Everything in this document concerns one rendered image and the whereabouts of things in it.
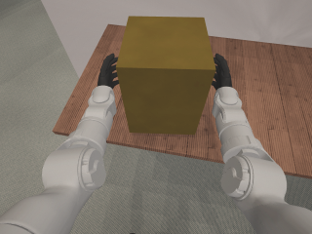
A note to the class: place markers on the right robot upper arm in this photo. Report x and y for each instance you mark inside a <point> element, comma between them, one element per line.
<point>258,188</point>

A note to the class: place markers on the right robot forearm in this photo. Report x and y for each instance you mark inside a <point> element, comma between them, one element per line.
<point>233,128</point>

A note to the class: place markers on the left robot forearm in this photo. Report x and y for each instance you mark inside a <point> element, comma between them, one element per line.
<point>95,125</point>

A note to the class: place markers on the left robot hand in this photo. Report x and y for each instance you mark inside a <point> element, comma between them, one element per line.
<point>106,76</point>

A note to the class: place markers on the carton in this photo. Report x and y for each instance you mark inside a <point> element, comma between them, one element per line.
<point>165,70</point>

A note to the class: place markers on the table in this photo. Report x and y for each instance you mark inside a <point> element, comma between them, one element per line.
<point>273,82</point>

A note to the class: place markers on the right robot hand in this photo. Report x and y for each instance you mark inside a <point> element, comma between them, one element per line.
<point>222,76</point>

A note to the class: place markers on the left robot upper arm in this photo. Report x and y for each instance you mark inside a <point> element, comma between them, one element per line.
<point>70,177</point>

